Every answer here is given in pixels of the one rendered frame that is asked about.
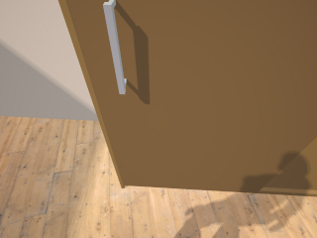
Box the wardrobe door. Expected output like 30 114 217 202
67 0 317 193
264 138 317 190

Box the handle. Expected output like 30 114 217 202
103 0 127 94

